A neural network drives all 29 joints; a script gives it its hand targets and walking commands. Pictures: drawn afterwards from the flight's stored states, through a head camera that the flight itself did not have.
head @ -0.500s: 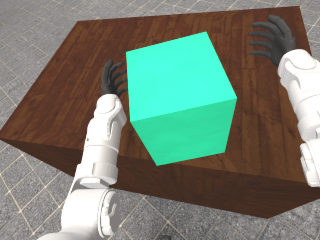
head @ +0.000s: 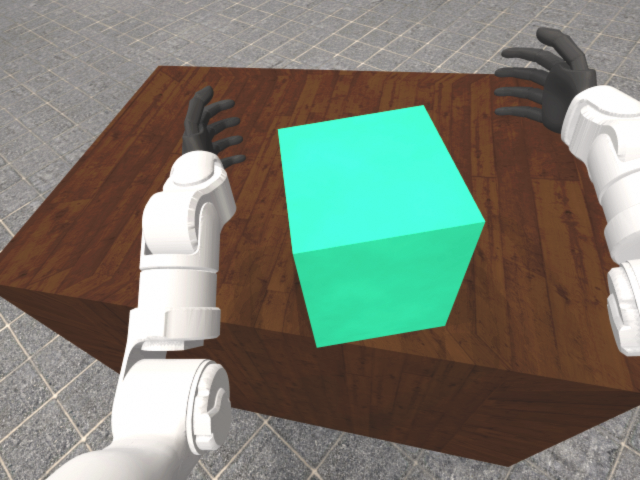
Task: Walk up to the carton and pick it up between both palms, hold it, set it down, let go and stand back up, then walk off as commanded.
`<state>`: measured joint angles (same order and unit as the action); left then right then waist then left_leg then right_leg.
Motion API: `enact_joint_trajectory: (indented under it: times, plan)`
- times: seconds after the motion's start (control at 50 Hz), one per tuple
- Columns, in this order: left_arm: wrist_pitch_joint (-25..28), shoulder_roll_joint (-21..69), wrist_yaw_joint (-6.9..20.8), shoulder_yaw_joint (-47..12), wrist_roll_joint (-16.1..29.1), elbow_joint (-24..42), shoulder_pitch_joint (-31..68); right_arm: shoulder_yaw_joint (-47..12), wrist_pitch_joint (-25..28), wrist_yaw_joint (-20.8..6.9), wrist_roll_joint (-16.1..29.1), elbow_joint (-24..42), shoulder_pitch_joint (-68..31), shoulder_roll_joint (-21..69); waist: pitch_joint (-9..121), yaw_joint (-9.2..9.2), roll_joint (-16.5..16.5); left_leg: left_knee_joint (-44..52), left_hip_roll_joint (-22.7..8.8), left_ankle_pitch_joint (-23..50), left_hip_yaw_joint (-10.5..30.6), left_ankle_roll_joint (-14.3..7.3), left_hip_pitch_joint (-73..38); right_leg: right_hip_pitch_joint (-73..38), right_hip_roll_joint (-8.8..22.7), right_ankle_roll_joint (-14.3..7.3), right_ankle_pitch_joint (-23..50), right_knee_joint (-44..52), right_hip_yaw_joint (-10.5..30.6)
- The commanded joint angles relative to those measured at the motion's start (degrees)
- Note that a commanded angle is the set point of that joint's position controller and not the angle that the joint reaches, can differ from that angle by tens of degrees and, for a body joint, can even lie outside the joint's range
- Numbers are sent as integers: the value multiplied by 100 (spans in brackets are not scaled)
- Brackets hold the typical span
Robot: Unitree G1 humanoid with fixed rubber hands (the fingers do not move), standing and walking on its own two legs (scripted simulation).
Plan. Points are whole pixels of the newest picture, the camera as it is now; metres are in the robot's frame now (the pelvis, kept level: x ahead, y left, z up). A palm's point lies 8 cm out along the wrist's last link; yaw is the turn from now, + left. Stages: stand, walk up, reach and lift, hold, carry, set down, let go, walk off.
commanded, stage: set down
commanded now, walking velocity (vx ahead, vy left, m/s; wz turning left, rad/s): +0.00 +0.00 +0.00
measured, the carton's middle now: (366, 233) +0.45 +0.02 +0.02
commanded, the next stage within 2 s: none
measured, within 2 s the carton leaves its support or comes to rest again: neither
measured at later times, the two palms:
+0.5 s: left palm (221, 210) +0.36 +0.18 +0.16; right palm (596, 174) +0.44 -0.22 +0.15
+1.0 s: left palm (242, 270) +0.32 +0.16 +0.11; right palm (615, 239) +0.39 -0.25 +0.11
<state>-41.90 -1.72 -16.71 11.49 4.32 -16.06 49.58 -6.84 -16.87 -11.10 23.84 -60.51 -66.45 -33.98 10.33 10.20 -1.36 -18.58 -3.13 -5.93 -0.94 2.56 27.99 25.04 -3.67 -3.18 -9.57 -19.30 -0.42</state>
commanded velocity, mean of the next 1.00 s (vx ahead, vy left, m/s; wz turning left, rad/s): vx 0.00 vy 0.00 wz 0.00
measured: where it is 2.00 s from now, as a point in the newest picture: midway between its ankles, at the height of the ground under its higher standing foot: outside the picture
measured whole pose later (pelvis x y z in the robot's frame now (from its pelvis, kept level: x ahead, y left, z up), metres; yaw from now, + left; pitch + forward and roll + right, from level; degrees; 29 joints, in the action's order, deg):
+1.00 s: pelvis -0.01 -0.01 +0.00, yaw -1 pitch +6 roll +1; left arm -32.0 3.1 -16.5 5.0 1.6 -3.3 20.6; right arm -4.3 -6.5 -10.5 23.6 -41.1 -33.7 -30.7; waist 4.0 5.1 -0.2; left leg -17.7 -3.5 -6.1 -0.5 3.6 17.8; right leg 16.5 -4.6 -4.4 -10.9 -21.2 1.0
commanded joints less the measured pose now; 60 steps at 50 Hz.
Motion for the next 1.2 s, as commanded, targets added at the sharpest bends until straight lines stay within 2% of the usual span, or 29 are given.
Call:
enact_joint_trajectory:
  times: [0.0, 0.04, 0.08, 0.16, 0.18, 0.22, 0.24, 0.26, 0.3, 0.36, 0.4, 0.46, 0.48, 0.5, 0.54, 0.64, 0.72, 0.74, 0.78, 0.82, 0.84, 0.86, 0.88, 0.9, 0.92, 0.96, 0.98, 1.12, 1.18]
  plan:
    - [171, -522, -106, -247, 64, 1263, 2776, 397, 244, -56, 15, 1225, -3238, -1227, 3625, -195, 617, -412, 104, 2298, 160, 99, -2514, -1258, -104, 383, 3043, -297, 110]
    - [171, -557, -196, -232, 89, 1320, 3153, 501, 218, -68, -24, 1247, -3582, -1237, 3720, -111, 538, -472, 88, 2166, 183, 96, -2397, -1013, -77, 340, 2667, -269, 105]
    - [155, -539, -213, -240, 106, 1522, 3084, 345, 238, -16, 41, 1595, -3377, -1172, 4155, -219, 775, -571, 122, 2202, 124, 69, -2223, -1539, -56, 373, 3379, -445, 167]
    - [141, -287, -129, -122, -103, 1307, 1776, 122, 245, 72, 148, 1448, -2149, -1053, 3755, -227, 909, -494, 113, 2370, 188, 15, -2238, -2180, -76, 421, 3887, -518, 247]
    - [208, -674, -92, -34, -81, 1624, 2564, 222, 316, 124, 128, 1852, -2882, -1086, 3900, -237, 943, -438, 149, 2031, 134, -13, -2085, -2243, 18, 468, 3945, -510, 345]
    - [244, -785, -60, -52, -39, 1463, 2520, 504, 284, 159, -28, 1779, -2908, -1307, 3596, -351, 925, -341, 209, 1658, 95, -9, -1733, -2247, 26, 512, 3550, -509, 325]
    - [238, -685, -88, 11, 22, 1561, 2473, 367, 284, 191, 122, 2035, -2950, -1259, 3651, -221, 1118, -365, 216, 1612, 117, -56, -1684, -2359, 73, 536, 3580, -524, 400]
    - [304, -652, -58, -122, 21, 1483, 2298, 457, 288, 184, 23, 1769, -2571, -1218, 3622, -405, 1059, -292, 232, 1423, 113, -54, -1656, -2435, 98, 540, 3368, -491, 401]
    - [396, -663, -49, 79, -59, 1304, 2000, 40, 329, 203, 213, 2060, -2429, -995, 3412, -45, 1254, -244, 251, 1476, 49, -86, -1342, -2709, 159, 574, 3571, -525, 535]
    - [485, -682, 94, 26, -46, 1400, 1606, 158, 441, 254, 192, 2119, -1925, -1124, 3186, -316, 1285, -257, 281, 1469, 69, -59, -1268, -2968, 210, 622, 3807, -565, 557]
    - [563, -595, 125, 75, -76, 1218, 1422, 11, 476, 245, 220, 2208, -1675, -990, 2711, -156, 1490, -126, 284, 1108, 69, -177, -1274, -2743, 247, 630, 3062, -380, 669]
    - [713, -861, 112, 126, -28, 1467, 1925, 96, 559, 245, 206, 2586, -2029, -855, 2830, -95, 1420, -185, 329, 910, 27, -188, -1041, -2746, 356, 627, 2833, -321, 726]
    - [753, -613, 95, -181, 97, 1278, 1551, 241, 566, 199, 206, 2328, -1763, -999, 2651, -263, 1254, -177, 314, 796, 30, -169, -1025, -2604, 376, 610, 2661, -332, 722]
    - [836, -804, 87, -44, 67, 1503, 1668, 207, 621, 201, 256, 2603, -1853, -995, 2845, -143, 1173, -191, 320, 864, 14, -161, -1137, -2533, 360, 603, 2699, -331, 746]
    - [852, -484, 158, -220, -31, 1550, 903, 206, 654, 214, 129, 2459, -885, -873, 2748, -404, 1313, -192, 285, 927, 93, -154, -1246, -2794, 394, 636, 2919, -344, 768]
    - [945, -435, 204, -297, -89, 2069, 642, 500, 883, 236, 163, 2892, -716, -1071, 2623, -458, 1122, -165, 268, 1141, 150, -138, -1733, -2431, 266, 601, 3179, -302, 599]
    - [984, -125, 60, -661, -8, 2028, 426, 786, 942, 109, 11, 2659, -558, -1147, 2229, -555, 758, -24, 165, 710, 139, -153, -2195, -1591, 175, 375, 1670, -12, 394]
    - [1029, -160, 40, -542, 34, 2054, 262, 621, 997, 85, 101, 2865, -379, -973, 2201, -481, 1027, -142, 184, 859, 150, -149, -2234, -1665, 149, 382, 1706, -63, 394]
    - [1062, -260, -15, -632, 64, 2204, 668, 949, 1031, 129, -60, 3176, -741, -1002, 2662, -603, 921, -182, 196, 856, 131, -149, -2124, -1667, 206, 417, 1953, -78, 445]
    - [1122, 51, 9, -586, -126, 1992, -384, 699, 1083, 92, 20, 2881, 101, -1017, 2325, -442, 906, -152, 152, 1327, 159, -121, -2406, -1819, 140, 386, 2495, -183, 446]
    - [1110, 182, 49, -724, -191, 2478, -739, 632, 1102, 83, -10, 2921, 720, -864, 2385, -604, 949, -203, 136, 1633, 163, -105, -2618, -2151, 118, 361, 2951, -248, 337]
    - [1101, -21, 36, -715, -199, 2725, -449, 857, 1147, 90, 50, 2982, 403, -1109, 2438, -598, 641, -182, 169, 1553, 145, -64, -2529, -1994, 147, 375, 3110, -302, 360]
    - [1202, 152, 31, -695, -284, 2551, -534, 747, 1172, 70, 33, 2847, 632, -966, 2215, -689, 790, -115, 170, 1470, 205, -90, -2599, -1960, 140, 371, 2990, -231, 345]
    - [1308, -126, -15, -485, -336, 2639, -432, 742, 1297, 107, -48, 3247, 390, -1057, 2479, -433, 728, -127, 189, 1423, 120, -114, -2591, -1967, 137, 355, 2767, -195, 416]
    - [1277, 106, -30, -681, -261, 2577, -622, 911, 1293, 54, 7, 2965, 484, -1210, 2362, -587, 639, -124, 159, 1417, 177, -101, -2553, -1795, 132, 323, 2679, -153, 386]
    - [1399, 274, 15, -576, -495, 2464, -1626, 704, 1469, 59, -2, 2922, 1434, -932, 2021, -530, 842, -130, 179, 1708, 107, -90, -2636, -2145, 148, 326, 3007, -229, 431]
    - [1470, 29, -2, -630, -298, 2914, -878, 806, 1516, 85, 55, 3486, 703, -1076, 2352, -506, 812, -163, 208, 1507, 91, -127, -2557, -2061, 167, 354, 2959, -191, 498]
    - [1862, 399, 43, -883, -454, 2654, -1987, 804, 1835, 30, -93, 3218, 1960, -886, 1515, -661, 974, 12, 229, 1067, 60, -215, -2393, -2030, 291, 392, 2602, -86, 599]
    - [2137, 169, 12, -775, -419, 2545, -1798, 581, 1962, 51, -5, 3582, 1784, -772, 1723, -459, 1173, 17, 269, 959, 12, -233, -2147, -2162, 375, 436, 2628, -110, 688]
